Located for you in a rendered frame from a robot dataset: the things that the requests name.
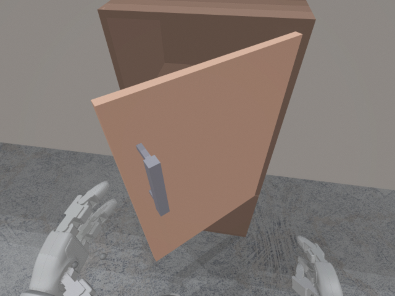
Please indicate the handle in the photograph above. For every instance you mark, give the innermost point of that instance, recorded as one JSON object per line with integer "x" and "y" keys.
{"x": 156, "y": 180}

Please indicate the left robot hand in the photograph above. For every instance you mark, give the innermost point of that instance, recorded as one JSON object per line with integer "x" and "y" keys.
{"x": 52, "y": 272}

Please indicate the right robot hand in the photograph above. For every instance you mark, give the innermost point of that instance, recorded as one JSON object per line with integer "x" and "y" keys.
{"x": 321, "y": 278}

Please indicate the cupboard door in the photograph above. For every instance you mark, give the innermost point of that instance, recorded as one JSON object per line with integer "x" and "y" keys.
{"x": 210, "y": 126}

